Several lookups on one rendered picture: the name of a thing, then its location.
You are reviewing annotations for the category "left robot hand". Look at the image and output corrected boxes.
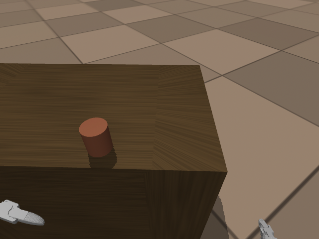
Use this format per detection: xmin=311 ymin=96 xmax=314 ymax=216
xmin=0 ymin=200 xmax=45 ymax=226

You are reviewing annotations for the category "right robot hand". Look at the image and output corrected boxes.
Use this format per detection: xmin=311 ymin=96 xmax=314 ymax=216
xmin=258 ymin=219 xmax=277 ymax=239

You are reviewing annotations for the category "can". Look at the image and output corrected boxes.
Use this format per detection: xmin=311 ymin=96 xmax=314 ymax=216
xmin=79 ymin=118 xmax=113 ymax=157

